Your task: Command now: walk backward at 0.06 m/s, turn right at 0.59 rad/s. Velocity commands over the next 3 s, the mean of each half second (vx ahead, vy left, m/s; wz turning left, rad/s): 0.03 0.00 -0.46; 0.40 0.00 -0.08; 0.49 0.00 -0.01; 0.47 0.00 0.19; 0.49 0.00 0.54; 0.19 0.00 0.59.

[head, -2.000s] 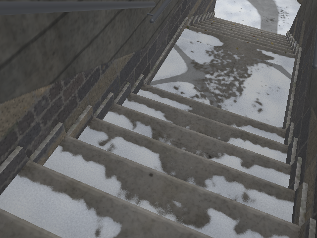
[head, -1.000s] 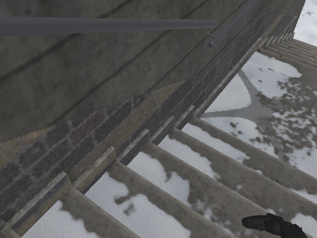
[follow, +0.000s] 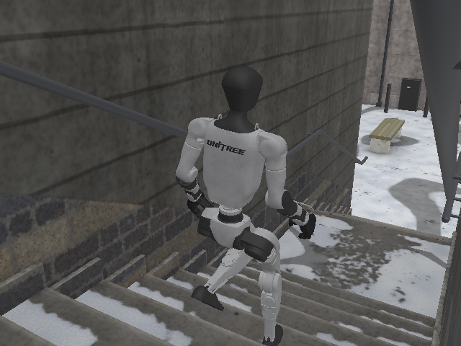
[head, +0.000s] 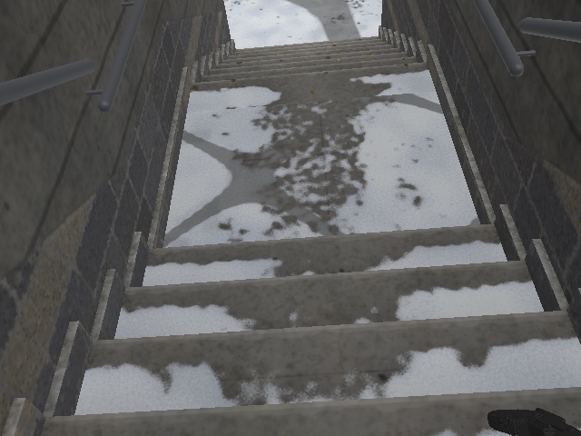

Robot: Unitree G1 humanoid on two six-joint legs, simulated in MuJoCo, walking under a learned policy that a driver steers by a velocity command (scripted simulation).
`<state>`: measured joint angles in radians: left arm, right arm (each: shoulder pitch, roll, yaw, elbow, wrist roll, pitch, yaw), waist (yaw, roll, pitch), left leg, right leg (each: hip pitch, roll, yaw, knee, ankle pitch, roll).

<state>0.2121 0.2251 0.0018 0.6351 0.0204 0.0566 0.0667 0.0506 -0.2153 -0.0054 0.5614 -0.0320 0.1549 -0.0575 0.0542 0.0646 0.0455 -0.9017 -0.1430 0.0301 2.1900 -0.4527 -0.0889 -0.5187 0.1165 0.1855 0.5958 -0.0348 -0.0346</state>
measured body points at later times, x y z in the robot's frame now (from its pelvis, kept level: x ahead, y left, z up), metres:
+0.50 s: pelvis -0.09 +0.05 +0.18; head -0.08 +0.04 +0.63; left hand +0.10 +0.28 +0.07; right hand -0.04 -0.22 +0.07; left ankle -0.11 +0.11 -0.55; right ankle -0.13 -0.13 -0.40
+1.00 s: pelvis +0.04 -0.06 +0.15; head +0.05 -0.06 +0.60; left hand +0.09 +0.21 +0.01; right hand +0.12 -0.36 +0.05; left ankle +0.21 +0.02 -0.54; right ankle -0.08 -0.13 -0.55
